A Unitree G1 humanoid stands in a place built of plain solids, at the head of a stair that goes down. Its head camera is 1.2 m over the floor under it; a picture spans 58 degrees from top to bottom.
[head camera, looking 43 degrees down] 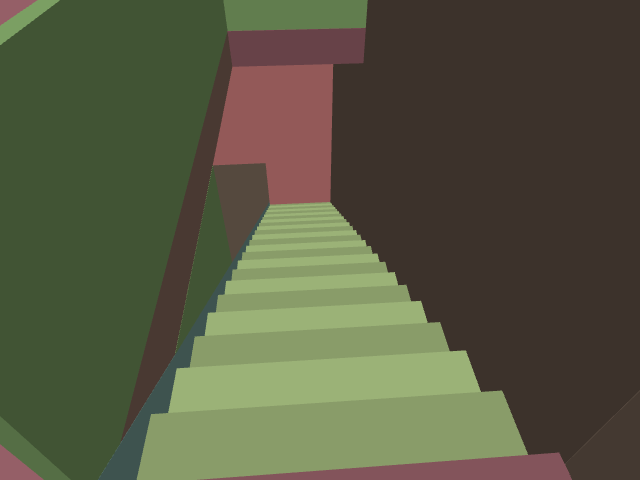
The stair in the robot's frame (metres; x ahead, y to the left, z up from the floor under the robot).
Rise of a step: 0.17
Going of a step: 0.27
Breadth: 1.18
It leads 4 degrees to the left of straight ahead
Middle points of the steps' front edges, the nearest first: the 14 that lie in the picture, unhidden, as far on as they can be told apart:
0.42 -0.05 0.00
0.69 -0.03 -0.17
0.95 -0.02 -0.34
1.22 0.00 -0.52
1.49 0.02 -0.69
1.76 0.04 -0.86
2.03 0.06 -1.03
2.29 0.08 -1.20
2.56 0.10 -1.38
2.83 0.12 -1.55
3.10 0.14 -1.72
3.37 0.15 -1.90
3.63 0.17 -2.07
3.90 0.19 -2.24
